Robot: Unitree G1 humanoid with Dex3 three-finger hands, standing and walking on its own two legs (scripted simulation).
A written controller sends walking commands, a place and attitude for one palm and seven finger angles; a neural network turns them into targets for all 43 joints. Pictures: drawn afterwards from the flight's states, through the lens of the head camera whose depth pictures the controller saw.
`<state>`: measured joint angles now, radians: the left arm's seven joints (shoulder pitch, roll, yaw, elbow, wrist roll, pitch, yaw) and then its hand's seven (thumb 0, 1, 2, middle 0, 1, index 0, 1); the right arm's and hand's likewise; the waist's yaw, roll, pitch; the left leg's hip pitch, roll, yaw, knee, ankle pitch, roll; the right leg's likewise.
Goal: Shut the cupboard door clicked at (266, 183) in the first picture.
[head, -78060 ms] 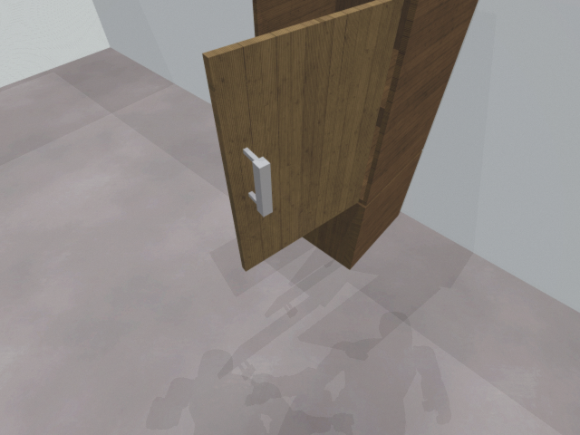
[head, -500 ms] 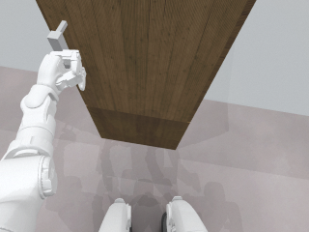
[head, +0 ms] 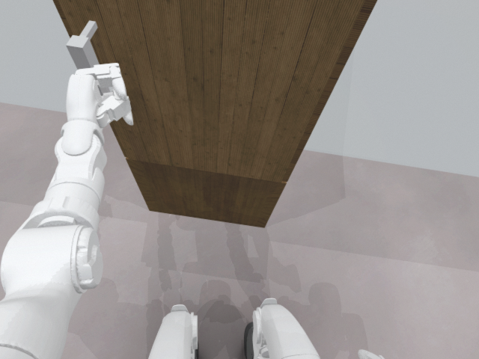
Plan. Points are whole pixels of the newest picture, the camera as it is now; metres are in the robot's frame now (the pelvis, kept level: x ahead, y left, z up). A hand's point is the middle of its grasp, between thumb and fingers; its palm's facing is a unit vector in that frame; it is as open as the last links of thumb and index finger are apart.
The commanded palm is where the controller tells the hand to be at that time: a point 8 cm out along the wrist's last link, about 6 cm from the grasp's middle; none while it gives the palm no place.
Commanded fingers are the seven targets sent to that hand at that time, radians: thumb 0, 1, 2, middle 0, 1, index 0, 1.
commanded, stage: pull the fist back off the door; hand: left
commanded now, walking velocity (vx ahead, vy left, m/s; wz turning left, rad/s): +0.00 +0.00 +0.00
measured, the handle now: (98, 69) +0.59 +0.21 +0.09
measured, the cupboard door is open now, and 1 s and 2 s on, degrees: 0 0 0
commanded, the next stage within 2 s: draw the hand back to the body in 0.58 s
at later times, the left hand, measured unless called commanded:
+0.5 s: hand (123, 135) +0.45 +0.15 +0.09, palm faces +0.00 -1.00 -0.01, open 3.1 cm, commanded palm +0.42 +0.20 +0.09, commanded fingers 0.00 0.90 0.90 -1.30 -1.50 -1.30 -1.50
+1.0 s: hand (92, 151) +0.39 +0.17 +0.14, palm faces +0.01 -1.00 -0.03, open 3.1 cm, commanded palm +0.35 +0.22 +0.14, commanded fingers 0.00 0.90 0.90 -1.30 -1.50 -1.30 -1.50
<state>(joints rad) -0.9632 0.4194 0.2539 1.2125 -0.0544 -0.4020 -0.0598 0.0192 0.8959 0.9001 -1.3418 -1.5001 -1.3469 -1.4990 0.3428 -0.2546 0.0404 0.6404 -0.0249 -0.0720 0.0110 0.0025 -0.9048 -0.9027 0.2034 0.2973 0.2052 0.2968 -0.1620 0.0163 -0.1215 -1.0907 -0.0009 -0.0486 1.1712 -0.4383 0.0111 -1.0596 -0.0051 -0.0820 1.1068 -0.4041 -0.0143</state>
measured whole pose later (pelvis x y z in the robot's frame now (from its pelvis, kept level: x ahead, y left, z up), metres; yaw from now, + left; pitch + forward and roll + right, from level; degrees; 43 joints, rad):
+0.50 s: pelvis +0.05 +0.00 +0.04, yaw -2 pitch +16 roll -1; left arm -0.36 0.25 0.22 0.65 -0.18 -0.42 -0.13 0.02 0.90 0.90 -1.30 -1.50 -1.29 -1.50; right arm 0.33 -0.25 -0.01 0.58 0.02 0.00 0.00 0.01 -0.91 -0.90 0.20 0.30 0.20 0.30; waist -0.07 0.02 -0.12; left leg -0.80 0.02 0.00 1.01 -0.48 0.01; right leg -0.81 0.02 -0.03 0.97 -0.43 -0.01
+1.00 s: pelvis +0.06 -0.01 +0.05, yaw -1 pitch +9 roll -1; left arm -0.11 0.25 0.18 0.33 -0.24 -0.28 -0.18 0.02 0.90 0.90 -1.30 -1.50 -1.30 -1.50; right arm 0.29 -0.24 0.03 0.54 0.05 -0.01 -0.03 0.01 -0.91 -0.90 0.20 0.30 0.20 0.30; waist -0.02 0.04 -0.10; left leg -0.62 0.01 -0.01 0.90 -0.44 0.01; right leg -0.62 0.01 -0.04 0.87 -0.41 -0.01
